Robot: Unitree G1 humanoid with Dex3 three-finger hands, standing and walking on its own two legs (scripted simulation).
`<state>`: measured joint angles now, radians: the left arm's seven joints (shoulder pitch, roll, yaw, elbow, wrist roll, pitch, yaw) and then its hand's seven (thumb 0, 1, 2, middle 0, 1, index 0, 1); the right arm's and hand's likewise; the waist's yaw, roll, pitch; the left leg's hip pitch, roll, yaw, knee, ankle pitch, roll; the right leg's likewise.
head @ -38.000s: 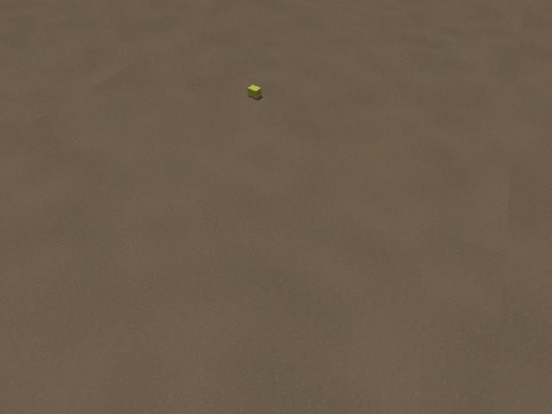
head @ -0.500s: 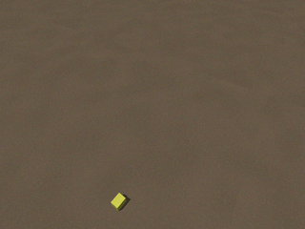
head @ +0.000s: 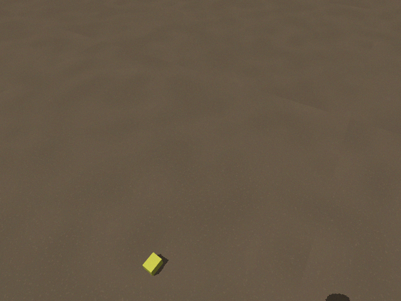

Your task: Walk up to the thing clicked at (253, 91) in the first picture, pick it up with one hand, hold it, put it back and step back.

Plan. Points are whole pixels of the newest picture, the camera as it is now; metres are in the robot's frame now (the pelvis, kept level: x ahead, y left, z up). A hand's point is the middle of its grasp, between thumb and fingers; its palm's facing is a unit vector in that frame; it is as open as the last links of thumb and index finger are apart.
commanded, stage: stand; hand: left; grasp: from above
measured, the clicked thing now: (153, 264) +0.44 +0.25 -0.75
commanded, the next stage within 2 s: step back in 1.34 s
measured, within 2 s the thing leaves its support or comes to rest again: neither
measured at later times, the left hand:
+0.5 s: hand out of the picture +0.10 +0.24 -0.15, palm faces +0.01 -0.94 -0.35, open 7.3 cm
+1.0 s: hand out of the picture +0.08 +0.24 -0.15, palm faces -0.01 -0.94 -0.34, open 7.3 cm
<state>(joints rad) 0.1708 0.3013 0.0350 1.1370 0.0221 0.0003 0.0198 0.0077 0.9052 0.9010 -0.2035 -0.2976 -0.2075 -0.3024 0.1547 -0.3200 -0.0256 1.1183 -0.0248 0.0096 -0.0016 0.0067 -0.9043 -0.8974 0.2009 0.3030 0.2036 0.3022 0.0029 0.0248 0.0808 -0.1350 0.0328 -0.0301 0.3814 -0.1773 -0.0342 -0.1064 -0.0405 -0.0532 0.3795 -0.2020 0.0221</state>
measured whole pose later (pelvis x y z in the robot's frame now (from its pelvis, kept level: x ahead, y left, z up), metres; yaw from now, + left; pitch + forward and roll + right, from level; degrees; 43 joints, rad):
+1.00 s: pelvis +0.01 -0.01 +0.00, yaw -1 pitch -3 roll +0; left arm 0.12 0.33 0.03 1.13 0.01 -0.01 0.01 0.01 0.91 0.90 -0.20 -0.30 -0.21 -0.30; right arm 0.12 -0.33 -0.01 1.14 -0.02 0.00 0.00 0.01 -0.90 -0.90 0.20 0.30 0.20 0.30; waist 0.00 0.01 0.07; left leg -0.11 0.05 -0.02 0.33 -0.17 -0.05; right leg -0.09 -0.02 -0.05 0.34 -0.20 0.00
